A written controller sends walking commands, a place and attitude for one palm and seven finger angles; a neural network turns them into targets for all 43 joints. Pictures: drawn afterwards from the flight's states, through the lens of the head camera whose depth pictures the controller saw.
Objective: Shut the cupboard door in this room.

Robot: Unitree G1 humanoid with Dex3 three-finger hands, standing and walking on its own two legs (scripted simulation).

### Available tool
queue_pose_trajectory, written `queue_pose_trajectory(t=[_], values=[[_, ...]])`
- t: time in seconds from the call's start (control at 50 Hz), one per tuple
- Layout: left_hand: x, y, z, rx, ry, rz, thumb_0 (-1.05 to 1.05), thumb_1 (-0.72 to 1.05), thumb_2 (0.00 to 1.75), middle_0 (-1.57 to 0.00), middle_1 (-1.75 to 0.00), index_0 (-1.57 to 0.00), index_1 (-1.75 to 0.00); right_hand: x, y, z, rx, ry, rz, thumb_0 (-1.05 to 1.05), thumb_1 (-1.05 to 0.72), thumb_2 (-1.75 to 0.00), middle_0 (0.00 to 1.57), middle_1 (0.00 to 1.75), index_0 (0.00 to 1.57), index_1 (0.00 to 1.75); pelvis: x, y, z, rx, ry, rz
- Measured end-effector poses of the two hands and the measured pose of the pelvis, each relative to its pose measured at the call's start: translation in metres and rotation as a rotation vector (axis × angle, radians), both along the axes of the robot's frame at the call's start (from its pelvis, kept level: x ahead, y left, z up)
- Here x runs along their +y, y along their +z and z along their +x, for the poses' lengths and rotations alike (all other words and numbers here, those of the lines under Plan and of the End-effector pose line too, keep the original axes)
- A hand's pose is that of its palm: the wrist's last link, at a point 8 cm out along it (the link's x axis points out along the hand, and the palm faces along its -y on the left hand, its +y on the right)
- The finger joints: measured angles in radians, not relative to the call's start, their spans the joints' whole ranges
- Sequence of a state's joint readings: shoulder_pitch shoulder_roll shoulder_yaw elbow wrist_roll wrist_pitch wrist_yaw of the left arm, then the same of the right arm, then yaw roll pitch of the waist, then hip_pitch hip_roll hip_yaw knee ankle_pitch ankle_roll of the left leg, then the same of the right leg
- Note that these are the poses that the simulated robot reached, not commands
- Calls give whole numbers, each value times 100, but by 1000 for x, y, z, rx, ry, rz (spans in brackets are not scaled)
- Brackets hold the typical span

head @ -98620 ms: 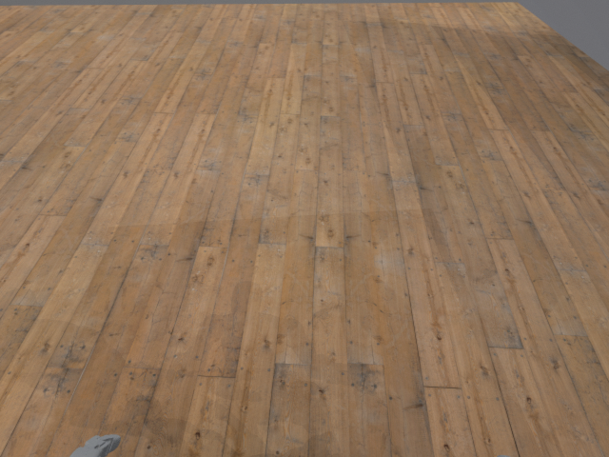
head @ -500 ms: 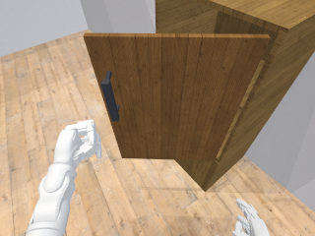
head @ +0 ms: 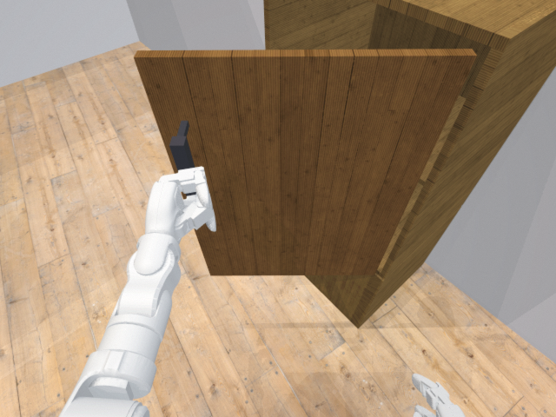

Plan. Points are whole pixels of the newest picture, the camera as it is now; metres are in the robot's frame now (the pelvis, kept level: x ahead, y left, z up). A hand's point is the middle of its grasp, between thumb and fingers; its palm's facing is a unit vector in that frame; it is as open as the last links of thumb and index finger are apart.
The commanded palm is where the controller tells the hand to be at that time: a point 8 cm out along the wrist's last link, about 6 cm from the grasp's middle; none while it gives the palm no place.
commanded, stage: bring the fist close to the handle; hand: left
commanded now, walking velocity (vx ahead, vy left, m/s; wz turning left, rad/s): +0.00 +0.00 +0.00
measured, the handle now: (191, 168) +0.46 +0.16 +0.09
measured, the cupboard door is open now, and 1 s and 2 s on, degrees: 49 43 34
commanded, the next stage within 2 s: push the door shut along its arc in 0.34 s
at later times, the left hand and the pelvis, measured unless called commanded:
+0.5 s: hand (205, 213) +0.37 +0.12 +0.09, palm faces +0.02 -1.00 -0.02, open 3.1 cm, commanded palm +0.36 +0.17 +0.10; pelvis -0.01 -0.02 +0.00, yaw +0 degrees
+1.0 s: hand (213, 181) +0.43 +0.12 +0.10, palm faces -0.11 -0.99 -0.02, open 3.1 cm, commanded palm +0.42 +0.17 +0.10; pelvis -0.01 -0.01 -0.01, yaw +0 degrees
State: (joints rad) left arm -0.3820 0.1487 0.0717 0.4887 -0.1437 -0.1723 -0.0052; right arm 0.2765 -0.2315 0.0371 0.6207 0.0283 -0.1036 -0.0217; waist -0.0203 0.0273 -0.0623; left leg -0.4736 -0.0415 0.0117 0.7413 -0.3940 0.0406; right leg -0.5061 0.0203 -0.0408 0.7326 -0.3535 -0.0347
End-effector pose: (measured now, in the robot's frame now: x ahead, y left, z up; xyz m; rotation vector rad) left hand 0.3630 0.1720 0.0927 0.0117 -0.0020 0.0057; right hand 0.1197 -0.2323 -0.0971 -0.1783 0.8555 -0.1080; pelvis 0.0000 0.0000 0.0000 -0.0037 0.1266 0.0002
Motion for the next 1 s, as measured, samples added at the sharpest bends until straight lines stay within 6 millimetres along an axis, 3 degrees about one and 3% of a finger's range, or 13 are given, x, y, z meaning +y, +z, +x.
queue_pose_trajectory(t=[0.1,0.22,0.44,0.64,0.76,1.0], values=[[-6,0,5,-6,3,-6,2,90,90,-130,-150,-130,-150,-7,-2,-12,33,-29,2,2,-91,-90,20,30,20,30,-2,1,1,7,-15,5],[-1,-1,-4,-16,21,3,2,90,90,-130,-150,-130,-150,-15,-2,-20,51,-52,5,2,-91,-90,20,30,20,30,-7,2,1,-1,-24,9],[6,3,-14,-26,22,3,2,90,90,-130,-150,-130,-150,-24,1,-9,19,-30,-13,2,-91,-90,20,30,20,30,-14,3,-6,-12,-5,7],[-1,3,9,0,-24,18,2,90,90,-130,-150,-130,-150,-22,2,-4,0,-24,-15,1,-91,-90,20,30,20,30,-16,1,-11,-3,0,10],[3,5,26,5,-48,19,2,90,90,-131,-150,-131,-150,-24,-6,-21,53,-38,-13,1,-91,-90,20,30,20,30,-15,-1,-11,16,3,8],[3,5,55,13,-115,11,2,90,90,-131,-150,-131,-150,-31,-18,-75,207,-100,-38,1,-91,-90,20,30,20,30,-9,-6,-13,55,-1,4]])
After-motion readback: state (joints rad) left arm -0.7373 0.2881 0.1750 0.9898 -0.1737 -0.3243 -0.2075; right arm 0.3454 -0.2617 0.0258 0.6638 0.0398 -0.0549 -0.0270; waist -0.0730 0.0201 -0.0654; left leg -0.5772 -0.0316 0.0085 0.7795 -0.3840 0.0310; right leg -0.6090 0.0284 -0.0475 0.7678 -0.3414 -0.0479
